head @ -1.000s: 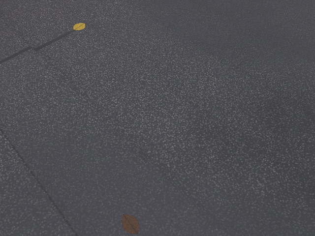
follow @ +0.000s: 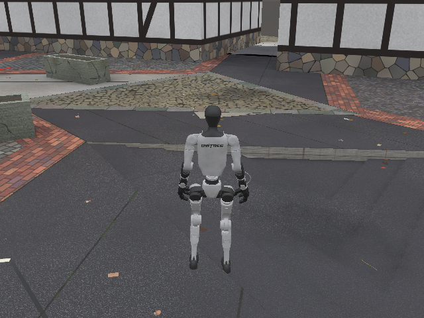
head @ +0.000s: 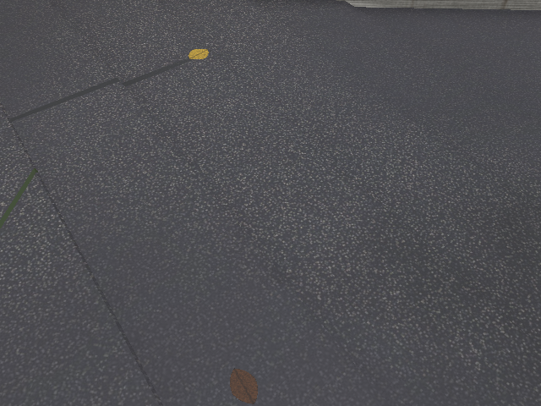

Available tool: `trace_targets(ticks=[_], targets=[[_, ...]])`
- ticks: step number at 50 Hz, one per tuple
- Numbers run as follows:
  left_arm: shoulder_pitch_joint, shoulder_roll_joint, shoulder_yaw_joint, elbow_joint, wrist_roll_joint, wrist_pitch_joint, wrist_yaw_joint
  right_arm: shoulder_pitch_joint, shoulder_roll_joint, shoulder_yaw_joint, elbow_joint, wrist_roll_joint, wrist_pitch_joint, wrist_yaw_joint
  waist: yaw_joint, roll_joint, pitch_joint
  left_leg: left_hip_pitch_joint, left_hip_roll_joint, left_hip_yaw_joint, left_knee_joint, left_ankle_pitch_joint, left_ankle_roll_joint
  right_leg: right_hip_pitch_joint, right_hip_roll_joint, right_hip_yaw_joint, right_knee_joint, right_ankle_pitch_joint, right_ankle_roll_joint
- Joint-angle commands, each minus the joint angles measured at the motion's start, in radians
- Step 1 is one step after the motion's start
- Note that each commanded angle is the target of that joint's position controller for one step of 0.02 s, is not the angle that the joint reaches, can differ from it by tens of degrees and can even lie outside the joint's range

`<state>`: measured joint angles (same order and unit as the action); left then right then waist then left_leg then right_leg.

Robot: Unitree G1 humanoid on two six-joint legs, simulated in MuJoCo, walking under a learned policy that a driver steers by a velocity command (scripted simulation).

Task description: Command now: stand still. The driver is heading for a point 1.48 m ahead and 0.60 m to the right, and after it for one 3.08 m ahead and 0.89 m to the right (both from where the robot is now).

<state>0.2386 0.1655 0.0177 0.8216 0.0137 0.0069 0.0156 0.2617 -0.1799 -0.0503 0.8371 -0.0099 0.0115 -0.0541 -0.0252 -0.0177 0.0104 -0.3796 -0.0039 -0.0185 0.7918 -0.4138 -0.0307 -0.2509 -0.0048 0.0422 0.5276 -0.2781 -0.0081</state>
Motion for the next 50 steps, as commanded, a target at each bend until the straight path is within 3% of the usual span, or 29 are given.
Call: trace_targets(ticks=[1,6,7,8,9,10,11,14,15,17,18,19,20,21,22,23,25,27,35,37,39,41,42,43,44,45,47,49,50], targets=[[0.011,0.103,0.027,-0.042,-0.001,-0.010,0.005,0.000,-0.072,-0.020,-0.028,0.002,-0.014,-0.007,0.005,-0.013,-0.012,0.039,0.021,-0.028,-0.098,0.173,0.048,-0.045,-0.064,0.067,-0.135,0.059,-0.036],[0.031,0.099,0.030,-0.017,-0.001,-0.008,0.009,0.006,-0.072,-0.024,0.018,0.005,-0.016,-0.012,0.004,-0.016,-0.004,0.037,0.022,-0.025,-0.107,0.179,0.052,-0.043,-0.055,0.061,-0.140,0.052,-0.033],[0.083,0.108,0.035,0.007,-0.009,-0.003,0.010,0.061,-0.068,-0.028,0.052,0.008,-0.015,-0.008,0.011,-0.036,-0.049,0.027,-0.020,0.029,-0.074,-0.053,0.059,-0.007,-0.046,0.067,-0.157,-0.217,-0.053],[0.141,0.160,0.052,0.020,-0.029,0.000,0.011,0.057,-0.095,-0.039,0.052,0.017,-0.021,-0.001,0.035,-0.086,-0.004,-0.082,-0.047,0.061,-0.022,-0.252,0.070,0.007,-0.093,0.161,-0.209,-0.540,-0.098],[0.198,0.199,0.063,0.031,-0.039,-0.010,0.010,0.006,-0.096,-0.042,0.026,0.031,-0.039,0.008,0.059,-0.177,0.055,-0.210,-0.042,0.086,0.082,-0.264,0.077,0.028,-0.212,0.348,-0.312,-0.774,-0.165],[0.166,0.225,0.070,0.022,-0.042,-0.027,0.012,-0.056,-0.083,-0.036,-0.006,0.052,-0.062,0.018,0.054,-0.253,0.118,-0.265,-0.006,0.084,0.171,-0.132,0.089,0.005,-0.328,0.521,-0.399,-0.805,-0.227],[0.119,0.224,0.070,0.004,-0.040,-0.043,0.016,-0.115,-0.100,-0.039,-0.023,0.056,-0.080,0.023,0.054,-0.222,0.150,-0.307,0.037,0.042,0.204,-0.114,0.108,-0.014,-0.361,0.551,-0.434,-0.674,-0.237],[-0.027,0.197,0.064,-0.053,-0.050,-0.064,0.010,-0.039,-0.063,-0.033,0.009,0.039,-0.117,0.040,-0.023,-0.146,0.041,-0.122,0.047,0.076,0.079,-0.075,0.145,-0.053,-0.258,0.308,-0.395,-0.331,-0.143],[-0.067,0.195,0.064,-0.063,-0.058,-0.063,0.009,0.061,-0.058,-0.037,0.050,0.031,-0.121,0.043,-0.072,-0.153,0.003,0.070,0.002,0.147,-0.014,-0.022,0.133,-0.144,-0.182,0.189,-0.353,-0.309,-0.113],[-0.121,0.151,0.051,-0.089,-0.038,-0.070,0.011,0.328,-0.087,-0.058,0.159,0.014,-0.120,0.039,-0.185,-0.066,-0.007,0.416,-0.083,0.227,-0.142,0.031,0.087,-0.380,-0.078,0.069,-0.094,-0.350,-0.087],[-0.159,0.083,0.042,-0.101,0.033,-0.066,0.001,0.461,-0.174,-0.071,0.161,-0.060,-0.111,0.052,-0.262,0.322,0.010,0.617,0.156,-0.258,-0.438,-0.409,0.154,-0.689,0.047,-0.043,0.389,-0.301,-0.085],[-0.173,0.026,0.027,-0.169,0.044,-0.079,-0.014,0.382,-0.208,-0.061,0.117,-0.074,-0.109,0.056,-0.191,0.359,0.032,0.514,0.400,-0.839,-0.653,-0.641,0.281,-0.879,0.103,0.139,0.601,-0.232,-0.106],[-0.225,0.071,0.039,-0.196,0.043,-0.081,-0.025,0.248,-0.196,-0.055,0.082,-0.059,-0.098,0.050,-0.122,0.156,0.103,0.418,0.454,-0.870,-0.666,-0.700,0.325,-0.937,0.000,0.196,0.679,-0.106,-0.118],[-0.211,0.111,0.049,-0.192,0.042,-0.081,-0.039,0.167,-0.186,-0.051,0.058,-0.044,-0.102,0.052,-0.064,0.040,0.106,0.323,0.426,-0.753,-0.639,-0.582,0.296,-0.870,-0.055,0.154,0.650,0.029,-0.103],[-0.140,0.132,0.057,-0.161,0.044,-0.080,-0.052,0.118,-0.183,-0.050,0.051,-0.035,-0.110,0.056,-0.011,0.000,0.062,0.267,0.355,-0.595,-0.626,-0.456,0.255,-0.736,-0.087,0.123,0.582,0.105,-0.072],[-0.084,0.137,0.063,-0.127,0.042,-0.071,-0.063,0.096,-0.173,-0.047,0.050,-0.031,-0.120,0.054,0.009,0.043,0.042,0.219,0.288,-0.440,-0.642,-0.346,0.220,-0.639,-0.069,0.116,0.560,0.145,-0.042],[-0.074,0.135,0.067,-0.114,0.017,-0.043,-0.080,0.128,-0.144,-0.039,0.074,-0.029,-0.134,0.054,0.012,0.110,0.082,0.188,0.234,-0.245,-0.701,-0.189,0.181,-0.578,-0.032,0.107,0.529,0.217,-0.015],[-0.139,0.141,0.070,-0.126,0.006,-0.027,-0.084,0.170,-0.141,-0.039,0.090,-0.020,-0.141,0.056,-0.005,0.078,0.125,0.239,0.212,-0.108,-0.741,-0.045,0.151,-0.583,-0.012,0.072,0.433,0.282,-0.016],[-0.363,0.110,0.044,-0.177,0.020,-0.029,-0.124,0.280,-0.128,-0.024,0.121,-0.022,-0.144,0.031,-0.070,0.076,0.194,0.499,0.222,0.220,-0.779,0.306,0.098,-0.505,-0.025,-0.143,0.071,0.408,-0.101],[-0.380,0.119,0.042,-0.183,0.031,-0.031,-0.118,0.293,-0.159,-0.022,0.135,-0.018,-0.136,0.018,-0.057,0.087,0.184,0.584,0.236,0.279,-0.694,0.764,0.076,-0.430,0.026,-0.218,-0.008,0.361,-0.144],[-0.299,0.156,0.052,-0.156,0.031,-0.034,-0.098,0.317,-0.210,-0.028,0.145,-0.017,-0.111,0.001,0.005,0.124,0.102,0.688,0.255,0.307,-0.475,1.350,0.054,-0.328,0.115,-0.287,-0.009,0.254,-0.182],[0.007,0.213,0.078,-0.062,0.017,-0.045,-0.080,0.282,-0.270,-0.044,0.132,-0.026,-0.079,-0.004,0.153,0.181,-0.052,0.619,0.290,0.289,-0.062,1.531,0.078,-0.020,0.155,-0.262,0.016,0.119,-0.237],[0.221,0.260,0.105,0.004,0.023,-0.048,-0.060,0.240,-0.279,-0.048,0.118,-0.033,-0.079,0.004,0.250,0.174,-0.142,0.417,0.281,0.277,0.247,1.370,0.090,0.273,0.131,-0.170,-0.010,0.044,-0.274],[0.236,0.304,0.130,0.012,-0.004,-0.031,-0.042,0.179,-0.208,-0.040,0.087,-0.039,-0.100,0.024,0.221,-0.002,-0.186,0.068,0.132,0.228,0.574,0.458,0.084,0.542,-0.034,0.090,0.058,-0.117,-0.286],[0.180,0.408,0.145,-0.016,0.026,-0.022,-0.055,0.150,-0.151,-0.019,-0.036,0.010,-0.123,0.047,0.134,-0.195,-0.270,-0.423,-0.056,0.083,0.893,-0.079,0.022,0.822,-0.259,0.699,-0.128,-0.199,-0.525],[0.246,0.380,0.144,0.004,0.020,-0.023,-0.045,-0.020,-0.197,-0.017,-0.072,0.015,-0.145,0.040,0.194,0.010,-0.234,-0.541,-0.001,-0.043,0.868,0.028,0.048,0.820,-0.260,0.702,-0.222,-0.038,-0.476],[0.182,0.307,0.124,0.037,0.015,-0.043,-0.026,-0.062,-0.185,0.000,-0.091,-0.006,-0.167,0.042,0.095,0.141,-0.049,-0.431,0.103,-0.071,0.588,0.114,0.064,0.494,-0.189,0.501,-0.271,0.159,-0.371],[0.125,0.250,0.093,0.025,0.007,-0.064,-0.015,-0.026,-0.172,0.004,-0.083,-0.054,-0.127,0.051,0.019,0.142,0.011,-0.318,0.128,-0.070,0.510,0.087,0.030,0.275,-0.116,0.401,-0.279,0.243,-0.346],[0.126,0.242,0.085,0.026,-0.009,-0.077,-0.015,-0.023,-0.166,0.005,-0.092,-0.067,-0.108,0.059,-0.003,0.111,0.029,-0.298,0.135,-0.060,0.458,0.067,0.007,0.198,-0.089,0.378,-0.301,0.233,-0.344]])
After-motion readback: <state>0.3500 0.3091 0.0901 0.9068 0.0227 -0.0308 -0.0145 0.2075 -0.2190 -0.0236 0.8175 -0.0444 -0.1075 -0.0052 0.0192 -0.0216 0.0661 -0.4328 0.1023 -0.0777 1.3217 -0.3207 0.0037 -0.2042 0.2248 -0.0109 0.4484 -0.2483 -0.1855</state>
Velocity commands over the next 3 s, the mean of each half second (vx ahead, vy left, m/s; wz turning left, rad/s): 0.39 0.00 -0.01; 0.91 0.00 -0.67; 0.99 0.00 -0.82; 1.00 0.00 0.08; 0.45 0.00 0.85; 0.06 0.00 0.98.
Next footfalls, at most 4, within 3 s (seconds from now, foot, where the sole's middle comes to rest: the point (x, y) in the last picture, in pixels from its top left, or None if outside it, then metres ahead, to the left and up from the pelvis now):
0.84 right None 0.48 -0.08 -0.77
1.28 left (324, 255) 0.99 -0.15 -0.81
1.74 right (446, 223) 1.13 -0.57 -0.85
2.14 left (483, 153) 1.50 -0.82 -0.88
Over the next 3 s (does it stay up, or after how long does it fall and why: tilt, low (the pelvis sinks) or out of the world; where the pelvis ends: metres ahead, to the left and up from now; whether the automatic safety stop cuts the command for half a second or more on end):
stays up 1.54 -0.89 -0.11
